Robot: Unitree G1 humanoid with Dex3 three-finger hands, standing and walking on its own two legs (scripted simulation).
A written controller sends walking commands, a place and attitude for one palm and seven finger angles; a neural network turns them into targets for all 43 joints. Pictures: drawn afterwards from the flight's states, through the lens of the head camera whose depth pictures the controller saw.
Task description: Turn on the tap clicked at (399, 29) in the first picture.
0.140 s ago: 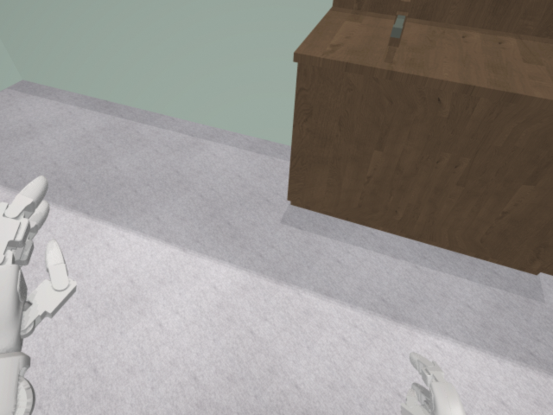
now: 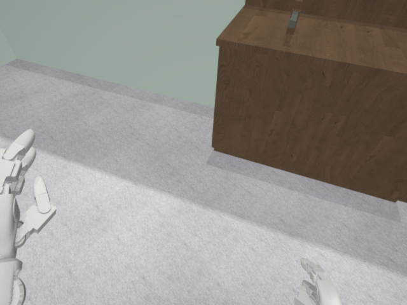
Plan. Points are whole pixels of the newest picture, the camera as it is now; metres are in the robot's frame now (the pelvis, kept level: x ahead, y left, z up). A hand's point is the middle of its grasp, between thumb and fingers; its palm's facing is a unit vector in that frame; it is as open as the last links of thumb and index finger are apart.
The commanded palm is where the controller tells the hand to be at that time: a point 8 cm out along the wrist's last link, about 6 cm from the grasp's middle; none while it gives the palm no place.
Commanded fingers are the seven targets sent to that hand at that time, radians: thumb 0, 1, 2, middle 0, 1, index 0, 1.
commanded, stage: stand and wait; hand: left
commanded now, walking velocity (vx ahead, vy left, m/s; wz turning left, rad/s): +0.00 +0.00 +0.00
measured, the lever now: (292, 23) +1.13 -0.28 +0.12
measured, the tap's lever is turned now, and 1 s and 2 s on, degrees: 0 0 0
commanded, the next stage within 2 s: look at it before walking up in 0.12 s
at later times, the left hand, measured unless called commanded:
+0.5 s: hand (49, 212) +0.21 +0.24 +0.16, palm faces +0.41 -0.83 -0.38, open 7.4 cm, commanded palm +0.16 +0.28 +0.18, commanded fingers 0.00 0.90 0.90 -0.20 -0.30 -0.20 -0.30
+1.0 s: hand (106, 145) +0.34 +0.20 +0.16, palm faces +0.34 -0.85 -0.40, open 7.5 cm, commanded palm +0.29 +0.24 +0.18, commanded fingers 0.00 0.90 0.90 -0.20 -0.30 -0.20 -0.30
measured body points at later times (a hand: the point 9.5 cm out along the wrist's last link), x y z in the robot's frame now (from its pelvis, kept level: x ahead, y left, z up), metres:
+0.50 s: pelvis +0.00 +0.00 +0.00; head -0.01 +0.01 +0.45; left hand +0.18 +0.28 +0.18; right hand +0.16 -0.23 -0.08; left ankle +0.02 +0.11 -0.74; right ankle +0.02 -0.13 -0.74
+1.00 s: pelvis +0.09 -0.02 -0.01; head +0.10 -0.01 +0.44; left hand +0.31 +0.25 +0.19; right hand +0.22 -0.28 -0.10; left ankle +0.12 +0.10 -0.74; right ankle +0.03 -0.12 -0.69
